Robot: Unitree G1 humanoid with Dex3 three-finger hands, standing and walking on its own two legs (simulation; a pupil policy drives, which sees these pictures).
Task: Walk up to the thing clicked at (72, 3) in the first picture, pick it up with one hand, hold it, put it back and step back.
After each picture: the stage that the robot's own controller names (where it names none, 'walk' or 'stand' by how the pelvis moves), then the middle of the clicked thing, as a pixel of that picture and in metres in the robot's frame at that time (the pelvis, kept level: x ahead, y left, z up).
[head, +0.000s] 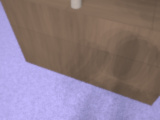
stand; out of the picture +0.95 +0.05 +0.02
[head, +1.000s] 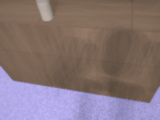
walk; (45, 8) +0.82 +0.23 +0.03
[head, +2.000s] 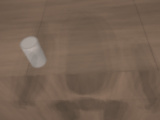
walk; (34, 52) +0.47 +0.21 +0.04
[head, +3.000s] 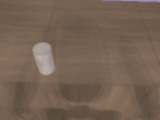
stand; (44, 59) +0.44 +0.16 +0.03
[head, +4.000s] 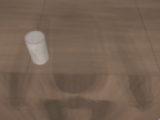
stand; (37, 48) +0.46 +0.18 +0.03
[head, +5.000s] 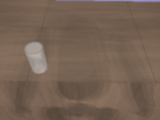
stand; (37, 58) +0.46 +0.19 +0.02
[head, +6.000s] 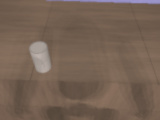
stand; (41, 57) +0.46 +0.18 +0.02
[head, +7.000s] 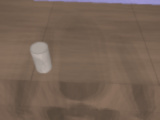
stand; (41, 58) +0.46 +0.18 +0.02
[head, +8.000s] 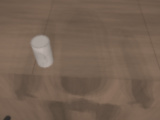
rise first; (42, 52) +0.46 +0.18 +0.02
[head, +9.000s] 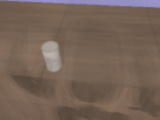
go down; (52, 56) +0.47 +0.17 +0.02
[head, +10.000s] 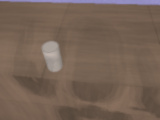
go down; (52, 56) +0.46 +0.17 +0.03
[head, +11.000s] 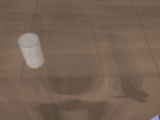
go down; (32, 51) +0.45 +0.16 +0.04
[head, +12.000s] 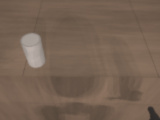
go down; (34, 51) +0.47 +0.16 +0.05
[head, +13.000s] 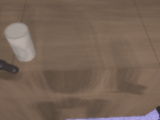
close in; (21, 43) +0.45 +0.18 +0.08
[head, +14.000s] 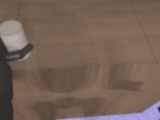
close; (15, 41) +0.46 +0.19 +0.08
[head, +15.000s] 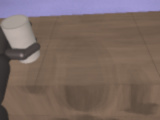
lift; (22, 40) +0.35 +0.17 +0.26
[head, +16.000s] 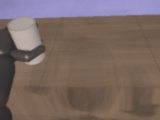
hold; (28, 41) +0.34 +0.16 +0.25
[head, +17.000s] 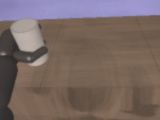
hold; (31, 43) +0.34 +0.15 +0.25
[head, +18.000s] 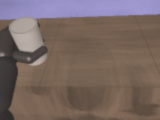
crouch; (30, 42) +0.33 +0.15 +0.26
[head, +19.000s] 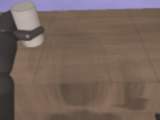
crouch; (28, 25) +0.42 +0.16 +0.24
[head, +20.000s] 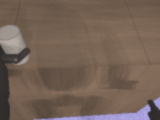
lower; (14, 46) +0.45 +0.19 +0.07
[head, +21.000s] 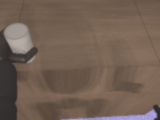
lower; (21, 44) +0.44 +0.17 +0.08
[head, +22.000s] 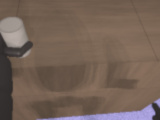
lower; (16, 38) +0.47 +0.18 +0.09
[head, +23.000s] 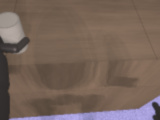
lower; (12, 34) +0.47 +0.19 +0.09
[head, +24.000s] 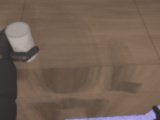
loosen; (22, 43) +0.45 +0.17 +0.09
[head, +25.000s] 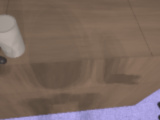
rise; (9, 37) +0.46 +0.18 +0.09
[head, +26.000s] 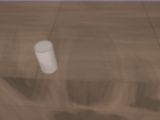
sink last; (46, 57) +0.44 +0.17 +0.07
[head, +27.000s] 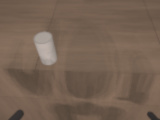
stand; (46, 49) +0.47 +0.17 +0.07
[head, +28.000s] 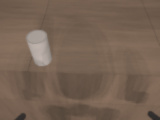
stand; (40, 48) +0.44 +0.17 +0.08
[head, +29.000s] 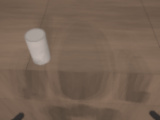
stand; (38, 47) +0.45 +0.17 +0.09
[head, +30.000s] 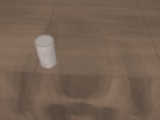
stand; (46, 52) +0.46 +0.16 +0.05
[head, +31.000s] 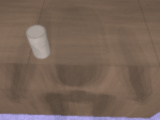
walk; (39, 42) +0.48 +0.18 +0.03
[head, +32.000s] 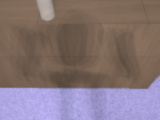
walk; (45, 5) +0.69 +0.19 +0.04
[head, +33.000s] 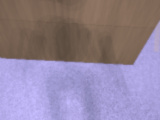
walk; out of the picture +1.01 +0.16 +0.04
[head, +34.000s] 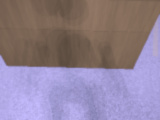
stand; out of the picture +1.06 +0.18 +0.03
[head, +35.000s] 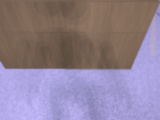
stand; out of the picture +1.06 +0.20 +0.02
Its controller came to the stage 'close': yes
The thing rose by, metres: 0.22
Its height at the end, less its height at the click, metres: +0.00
